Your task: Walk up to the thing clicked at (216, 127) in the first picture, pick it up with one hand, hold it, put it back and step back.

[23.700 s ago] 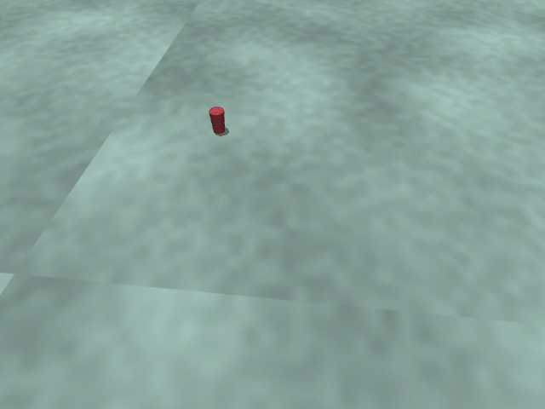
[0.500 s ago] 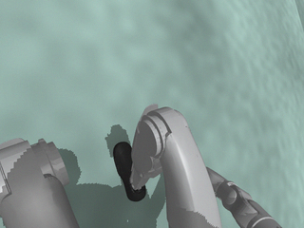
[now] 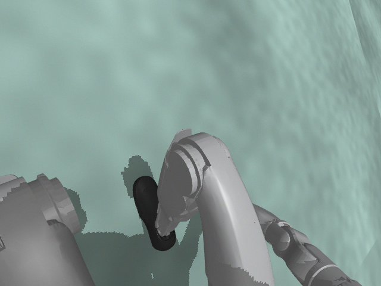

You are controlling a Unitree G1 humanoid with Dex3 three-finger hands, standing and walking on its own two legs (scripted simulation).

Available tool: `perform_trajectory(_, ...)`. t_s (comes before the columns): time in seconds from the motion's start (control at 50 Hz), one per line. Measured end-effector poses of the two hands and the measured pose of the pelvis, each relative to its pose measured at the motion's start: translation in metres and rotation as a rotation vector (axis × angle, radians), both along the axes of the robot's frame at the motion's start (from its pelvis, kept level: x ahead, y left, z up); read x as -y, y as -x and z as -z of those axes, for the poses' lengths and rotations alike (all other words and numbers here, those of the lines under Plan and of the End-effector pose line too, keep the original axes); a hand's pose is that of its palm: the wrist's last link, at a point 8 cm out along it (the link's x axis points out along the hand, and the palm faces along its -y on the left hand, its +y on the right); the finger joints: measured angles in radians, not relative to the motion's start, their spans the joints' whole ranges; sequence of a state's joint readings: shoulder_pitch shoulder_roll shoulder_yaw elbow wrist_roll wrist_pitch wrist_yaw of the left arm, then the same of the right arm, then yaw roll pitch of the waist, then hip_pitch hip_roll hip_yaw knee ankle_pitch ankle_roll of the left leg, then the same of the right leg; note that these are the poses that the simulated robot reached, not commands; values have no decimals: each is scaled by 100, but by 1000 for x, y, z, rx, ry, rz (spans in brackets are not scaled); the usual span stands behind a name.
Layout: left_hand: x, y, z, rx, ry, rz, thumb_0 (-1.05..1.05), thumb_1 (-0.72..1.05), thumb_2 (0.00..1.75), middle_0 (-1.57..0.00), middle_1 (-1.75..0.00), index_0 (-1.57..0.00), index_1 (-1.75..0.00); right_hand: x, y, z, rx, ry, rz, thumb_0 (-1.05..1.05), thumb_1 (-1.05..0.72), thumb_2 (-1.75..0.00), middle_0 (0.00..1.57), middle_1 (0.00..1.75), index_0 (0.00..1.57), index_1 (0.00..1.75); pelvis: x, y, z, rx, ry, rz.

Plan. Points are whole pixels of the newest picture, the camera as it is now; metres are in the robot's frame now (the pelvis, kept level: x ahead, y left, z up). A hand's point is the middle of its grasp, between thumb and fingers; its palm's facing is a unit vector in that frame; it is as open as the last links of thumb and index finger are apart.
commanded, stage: lower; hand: left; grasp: from the side
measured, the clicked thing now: out of the picture +0.44 +0.32 -0.21
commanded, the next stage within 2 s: loosen in 0.18 s
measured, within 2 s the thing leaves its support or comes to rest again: rests again in 0.10 s
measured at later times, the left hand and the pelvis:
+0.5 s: hand out of the picture +0.43 +0.33 -0.19, palm faces +0.53 -0.85 +0.00, open 11.3 cm; pelvis +0.00 +0.00 +0.00, yaw +0 degrees
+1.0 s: hand out of the picture +0.44 +0.33 -0.18, palm faces +0.54 -0.84 +0.02, open 17.0 cm; pelvis -0.01 +0.01 +0.00, yaw -1 degrees
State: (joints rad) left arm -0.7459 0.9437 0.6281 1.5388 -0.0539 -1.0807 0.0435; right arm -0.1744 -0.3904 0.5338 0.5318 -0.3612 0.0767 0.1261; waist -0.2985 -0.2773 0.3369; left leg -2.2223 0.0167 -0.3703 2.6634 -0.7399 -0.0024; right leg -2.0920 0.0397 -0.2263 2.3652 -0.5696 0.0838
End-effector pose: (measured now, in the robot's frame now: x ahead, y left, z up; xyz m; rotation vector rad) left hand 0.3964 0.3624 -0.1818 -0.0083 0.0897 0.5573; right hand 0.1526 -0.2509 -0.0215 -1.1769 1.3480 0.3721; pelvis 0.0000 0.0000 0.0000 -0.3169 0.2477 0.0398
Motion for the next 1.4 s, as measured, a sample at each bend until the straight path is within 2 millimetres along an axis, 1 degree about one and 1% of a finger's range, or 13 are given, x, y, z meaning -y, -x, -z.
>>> perform_trajectory(0.38, 1, 8, 7, -2, 6, 8, -2, -56, 102, -71, -100, -69, -99, -6, -3, -5, 12, 19, -39, 0, -91, -90, 21, 30, 21, 30, -2, 4, 1, 29, 12, 4)
perform_trajectory(0.46, 0, 10, 6, 10, 13, -5, -2, -52, 92, -74, -93, -73, -91, -7, -3, -6, 15, 17, -45, 0, -92, -90, 21, 30, 21, 30, -3, 5, 1, 33, 13, 5)
perform_trajectory(0.56, 1, 8, 5, 16, 13, 5, -2, -49, 70, -73, -80, -74, -78, -10, -3, -7, 21, 18, -48, 0, -92, -90, 21, 30, 21, 30, -4, 5, 1, 34, 18, 5)
perform_trajectory(0.66, 0, 6, 4, 21, 13, 8, -1, -54, 48, -64, -62, -65, -61, -12, -1, -9, 19, 19, -50, 0, -92, -90, 21, 30, 21, 30, -5, 5, 0, 35, 24, 6)
perform_trajectory(0.74, 0, 5, 4, 20, 14, 10, -1, -57, 35, -54, -48, -55, -48, -13, 0, -10, 15, 21, -48, 0, -93, -90, 21, 30, 21, 30, -5, 5, 0, 35, 26, 5)
perform_trajectory(0.86, 0, 6, 5, 19, 15, 5, -1, -60, 21, -39, -31, -40, -31, -13, 0, -11, 8, 24, -50, 0, -92, -90, 21, 30, 21, 30, -6, 5, -1, 32, 29, 6)
perform_trajectory(0.96, -2, 5, 4, 32, 16, -5, -1, -60, 14, -25, -19, -25, -19, -13, -1, -12, 13, 30, -53, 0, -91, -90, 21, 30, 21, 30, -5, 5, 0, 37, 27, 5)
perform_trajectory(1.02, -10, 4, -2, 55, 4, -19, -1, -61, 11, -18, -14, -19, -14, -12, -1, -12, 20, 33, -48, 0, -91, -90, 21, 30, 21, 30, -5, 6, -1, 39, 26, 5)
perform_trajectory(1.08, -25, 2, -15, 85, -18, -42, -2, -61, 10, -14, -10, -14, -10, -11, 0, -13, 24, 32, -35, 0, -91, -90, 21, 30, 21, 30, -4, 6, -2, 34, 22, 4)
perform_trajectory(1.16, -52, 3, -41, 121, -61, -49, -2, -61, 8, -10, -7, -11, -7, -9, 1, -12, 39, 22, 1, 0, -91, -90, 21, 30, 21, 30, -3, 5, -4, 14, 14, -2)
perform_trajectory(1.24, -75, 12, -68, 103, -91, -6, -2, -61, 6, -8, -6, -10, -5, -6, -2, -11, 72, -8, 47, 0, -90, -90, 21, 30, 21, 30, -3, 4, -8, -19, 5, -10)
perform_trajectory(1.32, -85, 27, -83, 68, -68, 25, -1, -61, 4, -7, -5, -9, -4, -7, -9, -9, 110, -55, 81, 0, -89, -90, 21, 30, 21, 30, -3, 3, -12, -52, -5, -19)
perform_trajectory(1.4, -86, 42, -85, -82, -68, 78, -1, -59, 4, -6, -5, -8, -4, -8, -18, -7, 165, -107, 174, 0, -90, -90, 21, 30, 21, 30, -2, 1, -19, -94, -25, -29)
